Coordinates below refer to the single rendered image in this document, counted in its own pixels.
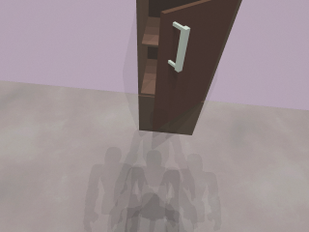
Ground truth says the handle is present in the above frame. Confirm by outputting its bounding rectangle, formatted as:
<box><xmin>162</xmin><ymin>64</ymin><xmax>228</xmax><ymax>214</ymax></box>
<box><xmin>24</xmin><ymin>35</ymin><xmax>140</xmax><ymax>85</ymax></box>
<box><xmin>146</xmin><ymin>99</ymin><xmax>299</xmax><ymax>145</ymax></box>
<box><xmin>168</xmin><ymin>21</ymin><xmax>190</xmax><ymax>73</ymax></box>

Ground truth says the cupboard door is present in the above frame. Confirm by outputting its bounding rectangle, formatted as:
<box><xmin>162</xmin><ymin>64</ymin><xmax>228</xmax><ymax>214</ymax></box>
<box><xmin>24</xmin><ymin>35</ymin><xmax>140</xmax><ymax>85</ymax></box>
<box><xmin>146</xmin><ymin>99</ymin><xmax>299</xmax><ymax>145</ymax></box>
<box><xmin>153</xmin><ymin>0</ymin><xmax>239</xmax><ymax>131</ymax></box>

